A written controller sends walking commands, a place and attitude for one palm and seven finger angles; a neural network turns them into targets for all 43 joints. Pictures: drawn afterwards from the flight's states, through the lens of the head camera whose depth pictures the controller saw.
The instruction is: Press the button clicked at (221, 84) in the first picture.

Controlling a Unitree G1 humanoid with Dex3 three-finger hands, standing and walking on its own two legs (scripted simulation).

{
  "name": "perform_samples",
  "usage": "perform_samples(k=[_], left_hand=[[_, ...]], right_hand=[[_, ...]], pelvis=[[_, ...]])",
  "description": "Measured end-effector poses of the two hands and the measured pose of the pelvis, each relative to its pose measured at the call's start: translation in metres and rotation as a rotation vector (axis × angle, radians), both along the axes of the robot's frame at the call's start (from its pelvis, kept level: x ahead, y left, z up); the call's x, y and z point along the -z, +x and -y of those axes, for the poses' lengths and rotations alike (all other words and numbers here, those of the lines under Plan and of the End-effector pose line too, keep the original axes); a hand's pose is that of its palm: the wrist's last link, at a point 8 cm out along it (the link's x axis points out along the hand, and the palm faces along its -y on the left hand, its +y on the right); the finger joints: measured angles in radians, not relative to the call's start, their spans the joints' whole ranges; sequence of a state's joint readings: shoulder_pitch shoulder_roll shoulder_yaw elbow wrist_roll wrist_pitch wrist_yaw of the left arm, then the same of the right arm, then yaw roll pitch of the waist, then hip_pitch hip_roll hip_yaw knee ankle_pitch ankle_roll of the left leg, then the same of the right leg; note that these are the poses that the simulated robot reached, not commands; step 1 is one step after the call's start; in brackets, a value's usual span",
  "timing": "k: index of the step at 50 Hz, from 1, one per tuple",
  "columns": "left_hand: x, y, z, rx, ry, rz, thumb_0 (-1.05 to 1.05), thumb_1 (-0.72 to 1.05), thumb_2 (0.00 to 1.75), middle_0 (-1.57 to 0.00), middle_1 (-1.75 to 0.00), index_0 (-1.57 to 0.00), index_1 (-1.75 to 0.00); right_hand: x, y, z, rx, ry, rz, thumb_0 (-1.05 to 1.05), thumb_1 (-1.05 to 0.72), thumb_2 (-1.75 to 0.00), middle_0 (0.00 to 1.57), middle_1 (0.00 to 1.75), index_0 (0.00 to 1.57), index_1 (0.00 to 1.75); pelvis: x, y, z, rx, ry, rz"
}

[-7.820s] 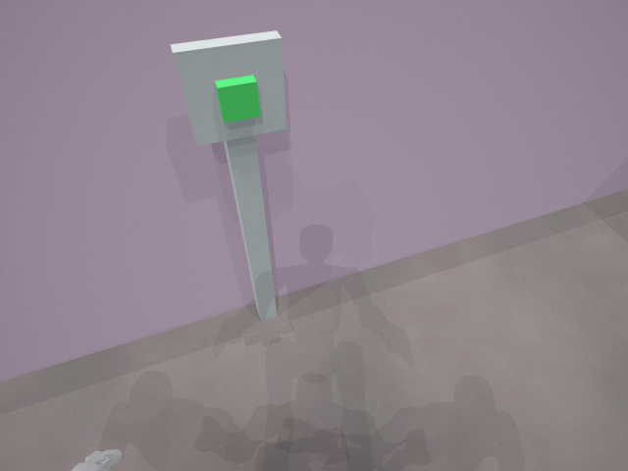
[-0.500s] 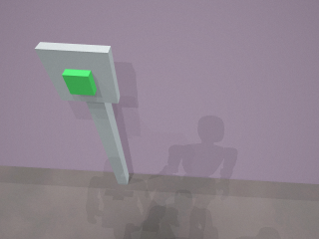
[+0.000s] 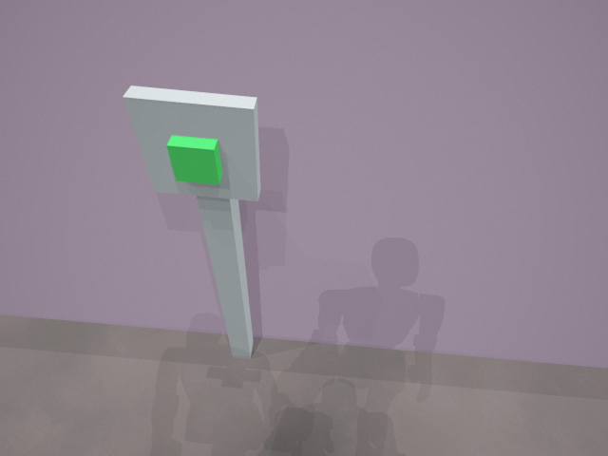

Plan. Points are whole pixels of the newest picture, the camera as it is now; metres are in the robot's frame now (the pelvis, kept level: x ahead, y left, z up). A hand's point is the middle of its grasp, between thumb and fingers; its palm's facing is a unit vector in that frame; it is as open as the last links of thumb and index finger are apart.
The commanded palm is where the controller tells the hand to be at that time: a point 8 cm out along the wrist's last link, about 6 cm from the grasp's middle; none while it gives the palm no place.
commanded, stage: come to a stop and stand still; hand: left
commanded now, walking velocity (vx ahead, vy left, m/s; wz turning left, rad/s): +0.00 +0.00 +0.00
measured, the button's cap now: (197, 159) +0.48 +0.21 +0.12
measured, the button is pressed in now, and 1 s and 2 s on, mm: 0 0 0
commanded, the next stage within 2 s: look again from close up in 0.42 s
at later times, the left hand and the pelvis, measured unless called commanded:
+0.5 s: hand out of the picture +0.00 +0.17 -0.17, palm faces +0.03 -0.98 -0.17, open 7.4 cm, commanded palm none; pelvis +0.01 +0.01 +0.01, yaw -1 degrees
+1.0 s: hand out of the picture +0.00 +0.16 -0.17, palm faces +0.01 -0.98 -0.20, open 7.4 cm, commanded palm none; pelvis +0.01 -0.01 +0.00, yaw -1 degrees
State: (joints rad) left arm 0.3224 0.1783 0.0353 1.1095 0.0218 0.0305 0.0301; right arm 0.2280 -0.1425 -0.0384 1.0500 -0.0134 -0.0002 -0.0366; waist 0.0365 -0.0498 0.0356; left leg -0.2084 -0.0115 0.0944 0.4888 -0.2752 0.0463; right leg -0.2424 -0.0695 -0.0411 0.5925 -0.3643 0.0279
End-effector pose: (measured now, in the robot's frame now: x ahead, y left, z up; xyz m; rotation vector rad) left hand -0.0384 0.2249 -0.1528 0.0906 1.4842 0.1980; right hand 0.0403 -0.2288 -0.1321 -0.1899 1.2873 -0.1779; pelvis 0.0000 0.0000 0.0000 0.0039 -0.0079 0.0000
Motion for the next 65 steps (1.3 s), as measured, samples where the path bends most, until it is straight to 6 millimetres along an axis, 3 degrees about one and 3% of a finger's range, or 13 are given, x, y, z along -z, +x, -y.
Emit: perform_samples(k=[8,12,18,24,28,38,46,57,59,65], left_hand=[[-0.005,0.039,0.000,0.053,-0.011,0.092,0.01,0.91,0.90,-0.20,-0.30,-0.19,-0.30],[-0.006,0.049,-0.005,0.067,-0.001,0.097,0.01,0.93,0.90,-0.20,-0.30,-0.20,-0.30],[-0.007,0.051,-0.007,0.069,0.004,0.093,0.01,0.92,0.90,-0.20,-0.30,-0.19,-0.30],[-0.008,0.040,-0.001,0.063,-0.005,0.065,0.01,0.91,0.90,-0.20,-0.30,-0.19,-0.30],[-0.006,0.030,0.005,0.071,-0.007,0.048,0.01,0.91,0.90,-0.20,-0.30,-0.19,-0.30],[-0.008,0.019,0.006,0.063,0.015,0.052,0.01,0.91,0.90,-0.20,-0.30,-0.20,-0.30],[-0.012,0.029,0.013,0.078,0.025,0.064,0.01,0.91,0.90,-0.20,-0.30,-0.19,-0.30],[-0.011,0.048,0.030,0.091,0.027,0.092,0.01,0.91,0.90,-0.20,-0.30,-0.20,-0.30],[-0.028,0.073,0.020,0.011,0.069,0.235,0.03,0.94,0.90,-0.21,-0.31,-0.20,-0.31],[-0.135,0.188,0.014,-0.002,0.160,1.017,0.04,0.95,0.90,-0.27,-0.37,-0.26,-0.37]], right_hand=[[0.005,-0.029,-0.014,0.049,0.029,-0.062,0.00,-0.94,-0.90,0.20,0.30,0.20,0.30],[0.005,-0.045,-0.023,0.066,0.044,-0.096,0.00,-0.93,-0.90,0.20,0.30,0.20,0.30],[0.007,-0.064,-0.036,0.084,0.073,-0.147,0.00,-0.92,-0.90,0.20,0.30,0.20,0.30],[0.009,-0.072,-0.044,0.097,0.092,-0.167,0.00,-0.91,-0.90,0.20,0.30,0.20,0.30],[0.010,-0.070,-0.043,0.084,0.101,-0.157,0.00,-0.91,-0.90,0.20,0.30,0.20,0.30],[0.020,-0.042,-0.021,0.013,0.083,-0.078,0.01,-0.92,-0.90,0.20,0.30,0.20,0.30],[0.018,-0.027,-0.002,0.012,0.071,-0.044,0.01,-0.93,-0.90,0.20,0.30,0.20,0.30],[0.015,-0.027,0.014,0.016,0.071,-0.083,0.01,-0.92,-0.90,0.20,0.30,0.20,0.30],[0.009,-0.019,0.022,0.020,0.042,0.001,0.01,-0.93,-0.90,0.20,0.30,0.20,0.30],[-0.009,0.046,0.051,-0.016,-0.027,0.394,0.01,-0.92,-0.90,0.20,0.30,0.20,0.30]], pelvis=[[-0.003,0.004,-0.010,0.007,-0.008,0.008],[-0.005,0.006,-0.012,0.010,-0.008,0.007],[-0.006,0.008,-0.013,0.011,-0.007,0.008],[-0.006,0.008,-0.013,0.014,-0.005,0.010],[-0.004,0.006,-0.012,0.010,-0.012,0.001],[0.003,0.005,-0.008,0.001,-0.006,0.001],[0.001,0.009,0.004,0.014,0.004,0.006],[-0.001,0.013,0.022,0.013,0.000,0.000],[0.000,0.013,0.025,0.013,0.002,-0.004],[0.010,0.004,0.031,-0.035,0.006,-0.055]])
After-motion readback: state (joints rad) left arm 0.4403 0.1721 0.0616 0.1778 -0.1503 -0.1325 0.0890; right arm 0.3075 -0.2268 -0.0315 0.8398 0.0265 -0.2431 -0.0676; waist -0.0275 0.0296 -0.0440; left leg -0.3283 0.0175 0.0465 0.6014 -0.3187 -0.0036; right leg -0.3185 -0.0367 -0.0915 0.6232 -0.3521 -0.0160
